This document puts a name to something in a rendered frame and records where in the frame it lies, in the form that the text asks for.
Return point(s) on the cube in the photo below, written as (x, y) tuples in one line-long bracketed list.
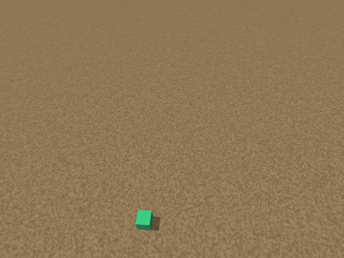
[(144, 220)]

